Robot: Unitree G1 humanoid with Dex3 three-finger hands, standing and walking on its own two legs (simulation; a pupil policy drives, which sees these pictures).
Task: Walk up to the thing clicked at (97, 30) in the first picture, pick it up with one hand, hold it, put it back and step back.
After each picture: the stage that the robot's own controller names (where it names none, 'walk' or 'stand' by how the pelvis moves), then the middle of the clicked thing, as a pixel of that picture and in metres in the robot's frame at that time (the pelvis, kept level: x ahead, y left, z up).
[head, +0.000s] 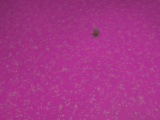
stand; (96, 32) +1.67 -0.18 -0.72
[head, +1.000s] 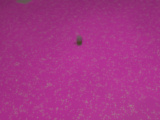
walk; (79, 40) +1.54 +0.15 -0.70
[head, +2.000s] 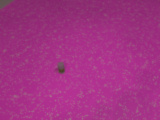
walk; (61, 67) +1.03 +0.27 -0.71
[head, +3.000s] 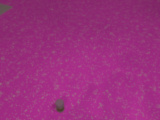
walk; (60, 105) +0.63 +0.19 -0.69
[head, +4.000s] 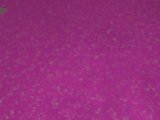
stand; out of the picture +0.41 +0.18 -0.69
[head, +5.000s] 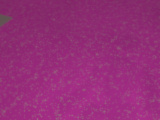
stand; out of the picture +0.35 +0.17 -0.73
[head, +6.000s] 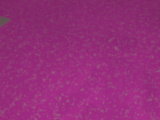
stand; out of the picture +0.36 +0.18 -0.73
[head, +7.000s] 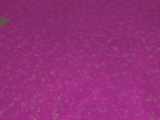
stand; out of the picture +0.36 +0.19 -0.73
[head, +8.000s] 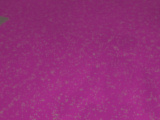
stand; out of the picture +0.35 +0.18 -0.73
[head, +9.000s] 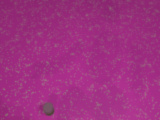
go down; (48, 109) +0.40 +0.18 -0.61
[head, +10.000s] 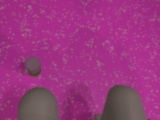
go down; (33, 67) +0.45 +0.20 -0.31
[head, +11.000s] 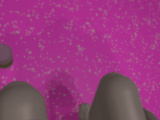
close in; (3, 57) +0.44 +0.23 -0.26
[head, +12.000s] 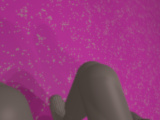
close; out of the picture +0.44 +0.26 -0.23
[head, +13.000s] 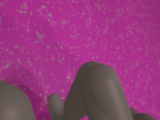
close; out of the picture +0.42 +0.25 -0.23
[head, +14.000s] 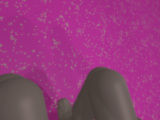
lift; out of the picture +0.37 +0.22 -0.21
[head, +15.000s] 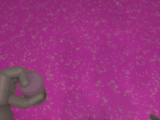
lift; (34, 90) +0.33 +0.17 +0.00
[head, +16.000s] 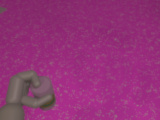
hold; (44, 94) +0.33 +0.14 +0.02
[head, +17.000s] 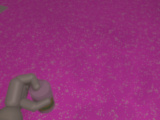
hold; (43, 97) +0.32 +0.15 +0.00
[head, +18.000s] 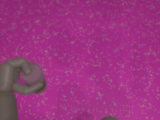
crouch; (35, 79) +0.38 +0.16 -0.06
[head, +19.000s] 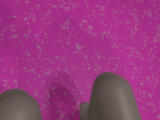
lower; out of the picture +0.48 +0.24 -0.12
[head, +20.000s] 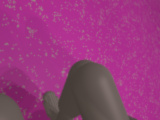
lower; out of the picture +0.45 +0.27 -0.24
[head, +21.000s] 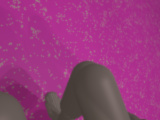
lower; out of the picture +0.44 +0.27 -0.24
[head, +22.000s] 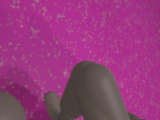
lower; out of the picture +0.44 +0.27 -0.24
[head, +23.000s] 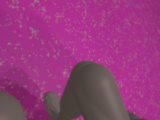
lower; out of the picture +0.45 +0.27 -0.23
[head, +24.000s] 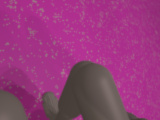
open; out of the picture +0.44 +0.26 -0.24
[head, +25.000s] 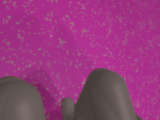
stand; out of the picture +0.44 +0.24 -0.25
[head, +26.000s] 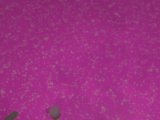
stand; (55, 113) +0.41 +0.16 -0.59
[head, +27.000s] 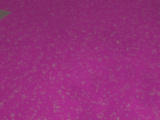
stand; out of the picture +0.40 +0.16 -0.67
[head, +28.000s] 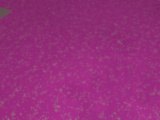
stand; out of the picture +0.39 +0.15 -0.67
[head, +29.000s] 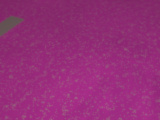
stand; out of the picture +0.41 +0.15 -0.72
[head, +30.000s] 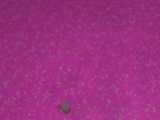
walk; (66, 108) +0.47 +0.14 -0.69
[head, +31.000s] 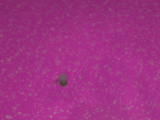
walk; (63, 80) +0.73 +0.14 -0.69
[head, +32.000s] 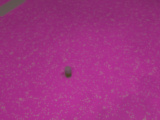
stand; (68, 72) +1.01 +0.21 -0.71
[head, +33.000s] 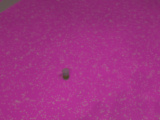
stand; (65, 74) +0.98 +0.17 -0.72
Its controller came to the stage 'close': yes
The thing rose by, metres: 0.71
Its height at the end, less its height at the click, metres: +0.00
